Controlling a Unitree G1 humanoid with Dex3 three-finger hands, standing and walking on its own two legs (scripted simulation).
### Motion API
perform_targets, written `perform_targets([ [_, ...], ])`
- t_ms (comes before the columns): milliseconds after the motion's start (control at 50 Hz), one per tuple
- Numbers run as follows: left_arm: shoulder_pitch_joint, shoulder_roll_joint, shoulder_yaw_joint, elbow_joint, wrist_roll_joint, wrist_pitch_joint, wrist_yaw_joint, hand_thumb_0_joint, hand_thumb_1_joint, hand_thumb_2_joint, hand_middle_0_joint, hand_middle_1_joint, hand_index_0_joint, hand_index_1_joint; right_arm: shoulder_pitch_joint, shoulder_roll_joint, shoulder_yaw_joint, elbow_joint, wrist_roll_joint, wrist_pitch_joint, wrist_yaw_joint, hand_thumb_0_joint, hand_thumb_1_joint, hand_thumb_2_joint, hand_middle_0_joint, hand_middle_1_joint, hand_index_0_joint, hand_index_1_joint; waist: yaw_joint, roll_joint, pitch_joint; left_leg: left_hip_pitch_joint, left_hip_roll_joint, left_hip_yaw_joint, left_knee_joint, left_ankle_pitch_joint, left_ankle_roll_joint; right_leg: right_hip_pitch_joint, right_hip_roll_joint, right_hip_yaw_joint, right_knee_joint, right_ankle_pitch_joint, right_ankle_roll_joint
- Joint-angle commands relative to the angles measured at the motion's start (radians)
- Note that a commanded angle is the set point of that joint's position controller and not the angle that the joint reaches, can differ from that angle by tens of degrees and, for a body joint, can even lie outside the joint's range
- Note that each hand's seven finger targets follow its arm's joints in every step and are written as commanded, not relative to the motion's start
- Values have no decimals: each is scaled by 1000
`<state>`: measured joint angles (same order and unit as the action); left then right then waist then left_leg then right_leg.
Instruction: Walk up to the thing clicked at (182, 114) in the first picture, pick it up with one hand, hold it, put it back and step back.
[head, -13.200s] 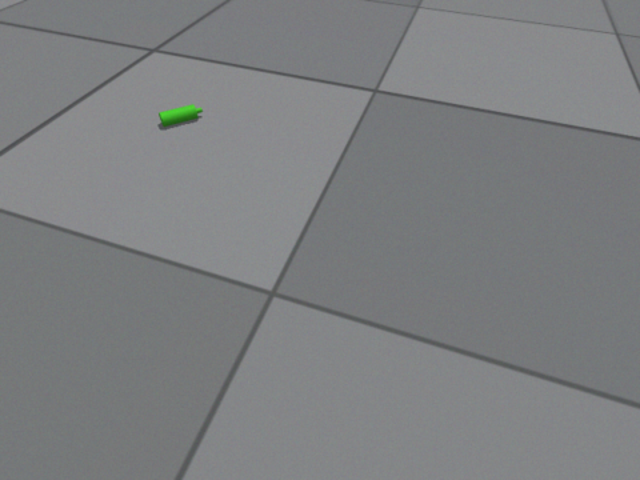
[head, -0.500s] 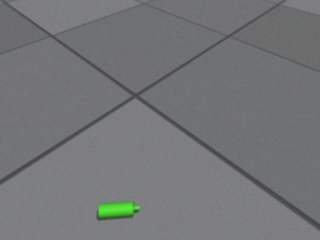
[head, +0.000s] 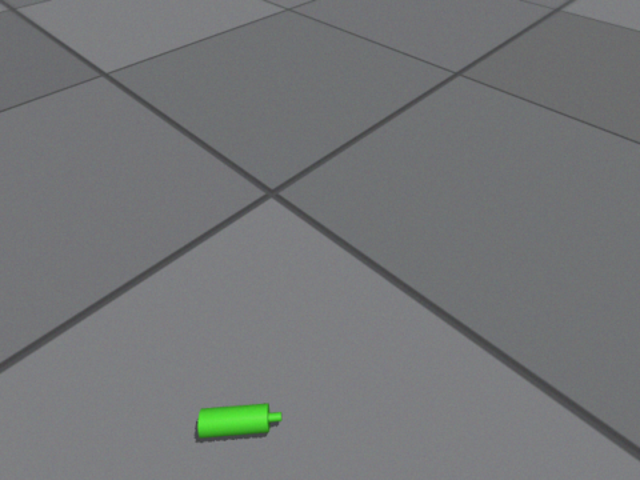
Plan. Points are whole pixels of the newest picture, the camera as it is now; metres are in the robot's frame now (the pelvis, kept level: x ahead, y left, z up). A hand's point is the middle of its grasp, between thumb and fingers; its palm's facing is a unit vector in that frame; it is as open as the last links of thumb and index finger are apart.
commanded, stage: stand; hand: left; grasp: from above
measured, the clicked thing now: (241, 419) +0.43 +0.22 -0.74
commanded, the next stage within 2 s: rise first in 0.26 s
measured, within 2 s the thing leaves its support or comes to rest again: neither
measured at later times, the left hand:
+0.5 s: hand out of the picture +0.11 +0.25 -0.16, palm faces +0.04 -0.95 -0.32, open 7.8 cm
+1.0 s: hand out of the picture +0.12 +0.26 -0.22, palm faces -0.14 -0.89 -0.44, open 13.9 cm
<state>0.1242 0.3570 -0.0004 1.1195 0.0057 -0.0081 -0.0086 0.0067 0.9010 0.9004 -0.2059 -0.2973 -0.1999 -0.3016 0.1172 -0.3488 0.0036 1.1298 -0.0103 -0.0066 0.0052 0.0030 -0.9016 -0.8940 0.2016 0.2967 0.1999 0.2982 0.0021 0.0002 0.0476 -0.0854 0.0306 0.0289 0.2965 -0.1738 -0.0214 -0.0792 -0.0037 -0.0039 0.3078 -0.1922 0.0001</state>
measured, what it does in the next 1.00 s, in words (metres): lowers itself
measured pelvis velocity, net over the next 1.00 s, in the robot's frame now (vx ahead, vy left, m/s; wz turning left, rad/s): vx -0.02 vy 0.01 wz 0.01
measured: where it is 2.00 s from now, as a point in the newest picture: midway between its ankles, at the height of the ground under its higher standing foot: outside the picture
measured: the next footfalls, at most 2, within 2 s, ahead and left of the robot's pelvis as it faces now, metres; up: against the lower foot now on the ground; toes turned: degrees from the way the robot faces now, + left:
none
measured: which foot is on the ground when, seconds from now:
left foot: down 0.00-1.00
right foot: down 0.00-1.00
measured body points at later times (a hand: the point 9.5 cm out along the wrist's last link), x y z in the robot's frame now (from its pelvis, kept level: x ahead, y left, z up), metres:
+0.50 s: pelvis -0.01 +0.00 -0.01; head +0.03 +0.00 +0.44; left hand +0.11 +0.30 -0.14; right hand +0.08 -0.29 -0.14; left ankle -0.01 +0.13 -0.75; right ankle -0.01 -0.12 -0.75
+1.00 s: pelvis -0.02 +0.01 -0.08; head +0.06 +0.03 +0.36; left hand +0.12 +0.31 -0.19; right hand +0.14 -0.24 -0.17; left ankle -0.01 +0.13 -0.75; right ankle -0.01 -0.12 -0.75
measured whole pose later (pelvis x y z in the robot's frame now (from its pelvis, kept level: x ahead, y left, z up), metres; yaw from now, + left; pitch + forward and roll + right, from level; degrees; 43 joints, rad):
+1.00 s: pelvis -0.02 +0.01 -0.08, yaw +1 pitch +15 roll -1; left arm 0.17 0.30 0.12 0.63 0.26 0.13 0.02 0.00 -0.49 0.99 -0.07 -1.05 -0.07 -1.06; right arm 0.21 -0.24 -0.04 0.62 0.01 -0.11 -0.03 0.01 -0.90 -0.89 0.20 0.30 0.20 0.30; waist -0.02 -0.01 -0.09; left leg -0.81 0.03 0.00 1.03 -0.48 0.00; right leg -0.78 -0.01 -0.02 1.00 -0.48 0.01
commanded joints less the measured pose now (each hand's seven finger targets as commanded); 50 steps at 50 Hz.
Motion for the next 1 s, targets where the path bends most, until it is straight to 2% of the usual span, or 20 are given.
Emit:
perform_targets([
  [0, -31, 217, 41, -58, 5, -24, 20, 0, 900, 900, -200, -300, -200, -301, -30, -214, -44, -62, -1, -23, -17, 0, -900, -900, 200, 300, 200, 300, -4, 2, -64, 34, 113, -88, -29, 156, 39, -25, -132, 94, -45, 185, -24],
  [320, -31, 213, 38, -56, 3, -28, 21, 0, 900, 900, -200, -300, -200, -301, -27, -211, -44, -61, -1, -21, -13, 0, -900, -900, 200, 300, 200, 300, -6, 6, -69, 27, 112, -90, -27, 139, 38, -15, -134, 93, -51, 180, -24],
  [340, -34, 214, 39, -58, 3, -28, 21, 0, 876, 942, -166, -380, -169, -381, -25, -211, -44, -62, -2, -21, -13, 0, -934, -910, 197, 298, 198, 298, -8, 9, -75, 25, 112, -88, -27, 147, 38, -8, -136, 93, -46, 187, -25],
  [360, -385, 34, 37, -409, -46, -116, 36, 0, 796, 970, -197, -460, -171, -461, -20, -50, 0, -333, 70, -69, -33, 0, -1001, -926, 199, 301, 200, 301, -120, 48, 9, -135, -41, 31, 57, 16, 34, -234, -9, 7, 30, 104, -7],
  [380, -484, 106, 66, -352, -41, -110, 41, 0, 716, 990, -162, -540, -135, -541, 34, -78, -5, -278, 71, -68, -44, 0, -963, -917, 199, 300, 200, 300, -84, 0, -44, -127, -37, 22, 74, -2, 39, -182, -6, -5, 38, 58, -3],
  [400, -286, 177, 116, -136, -20, -63, 44, 0, 636, 1017, -134, -620, -104, -621, 60, -107, -17, -267, 69, -58, -50, 0, -961, -919, 198, 300, 199, 300, -69, -25, -16, -157, -43, 20, 91, -31, 40, -199, 3, -18, 45, 6, -12],
  [420, -205, 181, 133, -86, -8, -44, 32, 0, 556, 999, -109, -700, -96, -701, 67, -108, -32, -295, 66, -46, -48, 0, -934, -910, 199, 300, 199, 300, -36, -19, -13, -188, -38, 24, 118, -17, 38, -216, 4, -23, 73, 2, -15],
  [460, -319, 246, 161, -151, 38, -53, 13, 0, 396, 999, -77, -858, -78, -856, 97, -104, -59, -330, 55, -54, -60, 0, -906, -901, 199, 300, 200, 300, -32, -20, -170, -192, -43, 19, 180, 29, 43, -211, -6, -10, 137, 67, -10],
  [480, -257, 259, 181, -136, 73, -47, 0, 0, 316, 993, -41, -938, -61, -933, 107, -101, -70, -356, 45, -61, -56, 0, -928, -906, 199, 300, 200, 300, -26, -14, -220, -215, -47, 14, 219, 66, 42, -206, -9, -12, 178, 108, -9],
  [500, -151, 216, 179, -54, 103, -30, -13, 0, 236, 996, -13, -1018, -47, -996, 139, -101, -82, -359, 36, -63, -50, 0, -955, -913, 199, 300, 200, 300, -24, -23, -232, -253, -49, 7, 262, 79, 39, -240, -5, -14, 221, 119, -13],
  [520, -103, 211, 186, -55, 132, -21, -24, 0, 156, 1024, 0, -1055, -28, -1023, 137, -98, -89, -385, 31, -63, -44, 0, -954, -912, 199, 300, 200, 300, 7, -5, -261, -277, -54, 7, 291, 96, 35, -239, -3, -17, 253, 123, -18],
  [560, -104, 213, 204, -186, 150, -8, -15, 0, -4, 1004, -13, -1076, -42, -1046, 133, -88, -100, -447, 33, -65, -41, 0, -934, -906, 200, 300, 200, 300, 32, 45, -351, -252, -56, 6, 299, 129, 25, -220, 2, -17, 281, 138, -21],
  [580, -59, 186, 201, -194, 153, 15, -3, 0, -84, 984, -15, -1098, -50, -1062, 130, -77, -96, -466, 35, -64, -39, 0, -923, -903, 200, 300, 200, 300, 41, 68, -328, -272, -59, 5, 296, 115, 20, -247, 2, -20, 277, 112, -24],
  [620, -72, 127, 164, -227, 159, 63, 14, 0, -244, 982, -35, -1087, -57, -1064, 112, -71, -90, -508, 40, -66, -35, 0, -898, -897, 200, 300, 200, 300, 17, 30, -266, -316, -49, -3, 304, 71, 20, -300, 10, -31, 279, 59, -22],
  [680, -136, 164, 172, -309, 177, 109, 32, 0, -470, 980, -66, -1069, -73, -1061, 78, -71, -94, -565, 43, -77, -33, 0, -904, -901, 200, 300, 200, 300, -5, 7, -236, -381, -39, -9, 354, -19, 23, -385, 13, -33, 315, -39, -19],
  [740, -115, 105, 143, -355, 183, 123, 30, 0, -544, 971, -68, -1071, -73, -1065, 101, -59, -94, -579, 37, -104, -32, 0, -884, -896, 201, 300, 200, 300, -27, -12, -228, -439, -32, -17, 416, -79, 26, -475, 17, -37, 381, -97, -18],
  [800, -74, 144, 190, -481, 195, 103, 37, 0, -543, 968, -66, -1074, -72, -1066, 119, -52, -102, -603, 30, -128, -34, 0, -884, -896, 201, 300, 200, 300, -12, 30, -316, -464, -27, -21, 494, -37, 24, -510, 14, -32, 472, -63, -19],
  [860, -55, 139, 171, -557, 239, 93, 42, 0, -566, 990, -68, -1055, -65, -1057, 110, -43, -99, -622, 24, -147, -39, 0, -886, -896, 200, 300, 200, 300, -25, 43, -340, -520, -27, -22, 572, -46, 26, -576, 9, -23, 539, -63, -16],
  [900, -4, 143, 184, -603, 263, 102, 46, 0, -589, 1002, -75, -1054, -67, -1061, 112, -41, -100, -633, 23, -154, -44, 0, -902, -901, 200, 300, 200, 300, -26, 72, -361, -527, -23, -24, 590, -58, 23, -612, 11, -20, 568, -74, -18],
  [980, 87, 125, 179, -710, 277, 136, 54, 0, -587, 982, -74, -1071, -73, -1070, 106, -43, -100, -657, 22, -165, -47, 0, -908, -902, 200, 300, 200, 300, -20, 96, -382, -543, -11, -49, 613, -44, 17, -653, 13, -29, 612, -83, -20],
])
